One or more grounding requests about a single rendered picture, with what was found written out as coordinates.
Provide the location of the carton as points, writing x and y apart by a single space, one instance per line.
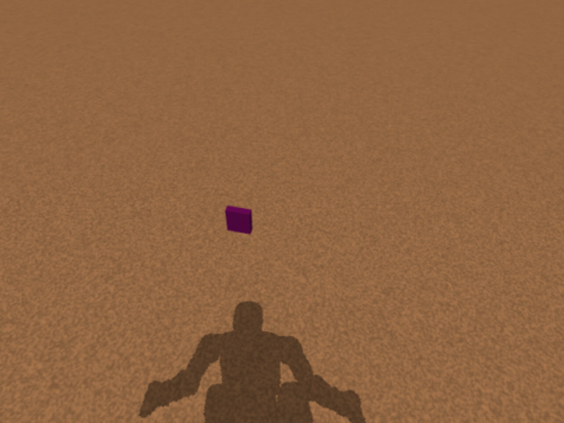
239 219

